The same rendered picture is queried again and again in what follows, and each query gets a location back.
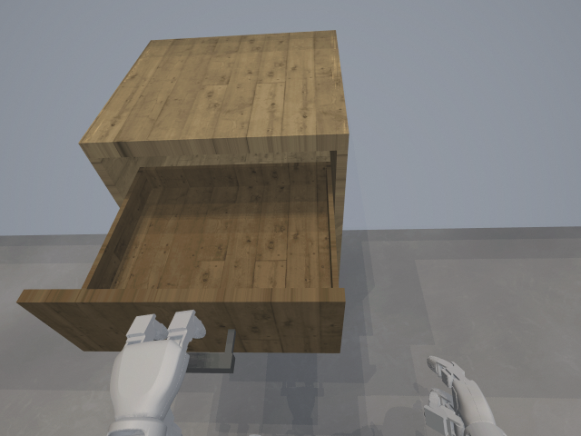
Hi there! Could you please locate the drawer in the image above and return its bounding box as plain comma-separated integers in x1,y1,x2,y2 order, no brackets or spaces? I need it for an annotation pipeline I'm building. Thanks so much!
16,162,346,353

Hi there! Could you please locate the left robot hand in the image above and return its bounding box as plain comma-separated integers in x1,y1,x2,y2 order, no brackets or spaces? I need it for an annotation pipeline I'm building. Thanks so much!
110,310,206,436

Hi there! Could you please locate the cabinet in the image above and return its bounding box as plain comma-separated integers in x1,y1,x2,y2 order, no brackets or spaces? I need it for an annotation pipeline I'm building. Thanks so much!
79,30,350,277

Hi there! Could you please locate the right robot hand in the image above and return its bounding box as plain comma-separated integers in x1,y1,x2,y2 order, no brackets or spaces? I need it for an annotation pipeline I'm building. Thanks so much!
424,356,497,436

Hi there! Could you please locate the robot left forearm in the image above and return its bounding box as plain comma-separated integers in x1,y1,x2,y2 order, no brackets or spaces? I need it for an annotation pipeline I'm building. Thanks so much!
106,417,167,436

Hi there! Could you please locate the handle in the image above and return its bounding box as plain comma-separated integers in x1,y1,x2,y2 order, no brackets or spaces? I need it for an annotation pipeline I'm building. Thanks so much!
154,329,236,373

